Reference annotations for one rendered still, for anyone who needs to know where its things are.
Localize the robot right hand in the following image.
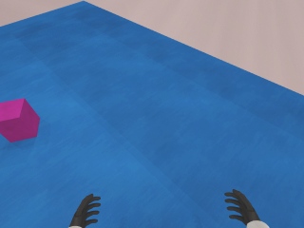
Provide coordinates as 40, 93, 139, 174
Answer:
224, 189, 260, 226

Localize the carton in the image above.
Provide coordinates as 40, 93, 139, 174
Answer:
0, 98, 40, 143

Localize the robot left hand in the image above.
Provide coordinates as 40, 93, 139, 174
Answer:
69, 194, 101, 228

